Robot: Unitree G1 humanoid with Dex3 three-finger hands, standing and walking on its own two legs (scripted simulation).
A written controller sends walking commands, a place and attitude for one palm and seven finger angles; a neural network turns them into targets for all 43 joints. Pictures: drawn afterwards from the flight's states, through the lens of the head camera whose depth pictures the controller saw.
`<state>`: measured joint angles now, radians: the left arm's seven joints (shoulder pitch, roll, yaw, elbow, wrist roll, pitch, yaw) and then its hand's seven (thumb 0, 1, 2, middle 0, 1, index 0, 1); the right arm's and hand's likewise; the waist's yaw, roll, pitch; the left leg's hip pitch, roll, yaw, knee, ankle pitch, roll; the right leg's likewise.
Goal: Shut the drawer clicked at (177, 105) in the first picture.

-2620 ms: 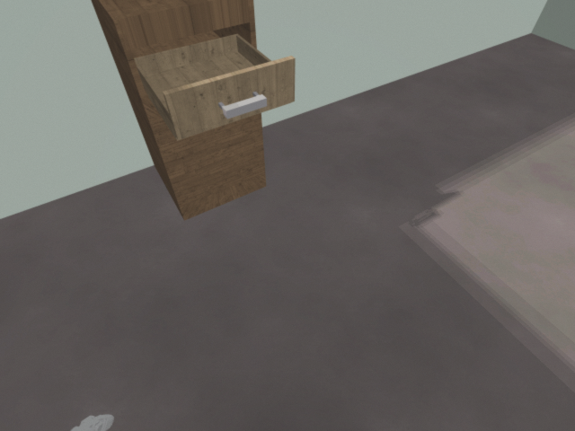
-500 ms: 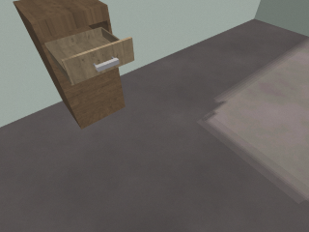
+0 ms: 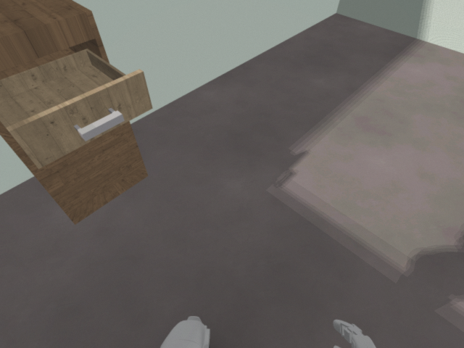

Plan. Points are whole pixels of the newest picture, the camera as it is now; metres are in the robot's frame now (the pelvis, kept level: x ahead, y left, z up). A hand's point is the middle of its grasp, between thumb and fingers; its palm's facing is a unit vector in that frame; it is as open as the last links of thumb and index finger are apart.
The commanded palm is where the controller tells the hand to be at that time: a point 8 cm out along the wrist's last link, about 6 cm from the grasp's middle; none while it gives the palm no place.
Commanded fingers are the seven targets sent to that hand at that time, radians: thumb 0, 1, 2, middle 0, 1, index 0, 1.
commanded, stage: walk to a spot facing it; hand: left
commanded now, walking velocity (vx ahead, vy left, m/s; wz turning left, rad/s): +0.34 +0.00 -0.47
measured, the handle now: (98, 122) +0.64 +0.49 -0.06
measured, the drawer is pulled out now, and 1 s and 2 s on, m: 0.30 0.30 0.30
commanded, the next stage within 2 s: turn to face it in 0.92 s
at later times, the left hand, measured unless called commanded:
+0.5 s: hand (189, 232) +0.38 +0.17 -0.15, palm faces -0.33 -0.92 -0.20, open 7.4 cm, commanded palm none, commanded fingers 0.00 0.90 0.90 -0.20 -0.30 -0.20 -0.30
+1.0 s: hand (219, 199) +0.51 +0.11 -0.18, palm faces -0.38 -0.90 -0.21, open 7.3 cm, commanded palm none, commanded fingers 0.00 0.90 0.90 -0.20 -0.30 -0.20 -0.30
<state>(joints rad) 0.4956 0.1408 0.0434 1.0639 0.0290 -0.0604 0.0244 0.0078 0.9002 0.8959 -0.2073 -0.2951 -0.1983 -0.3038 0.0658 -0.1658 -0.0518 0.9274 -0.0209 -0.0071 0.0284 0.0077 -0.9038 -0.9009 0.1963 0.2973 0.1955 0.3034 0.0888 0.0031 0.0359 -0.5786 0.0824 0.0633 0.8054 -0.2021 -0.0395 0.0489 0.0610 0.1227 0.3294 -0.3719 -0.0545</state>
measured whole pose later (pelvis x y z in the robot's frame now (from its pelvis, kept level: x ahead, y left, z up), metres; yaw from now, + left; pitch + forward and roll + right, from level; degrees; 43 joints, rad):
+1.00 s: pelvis +0.40 -0.06 +0.00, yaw -28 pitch -1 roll -3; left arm 0.30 0.22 0.07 1.02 0.02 -0.04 0.00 0.00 0.92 0.90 -0.21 -0.29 -0.20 -0.30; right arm 0.16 -0.18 -0.05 0.95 -0.03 -0.03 0.01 0.00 -0.92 -0.90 0.20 0.30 0.20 0.30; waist 0.03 0.00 0.02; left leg -0.43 0.12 0.10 0.66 -0.23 -0.05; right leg -0.14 0.03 -0.05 0.48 -0.33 -0.01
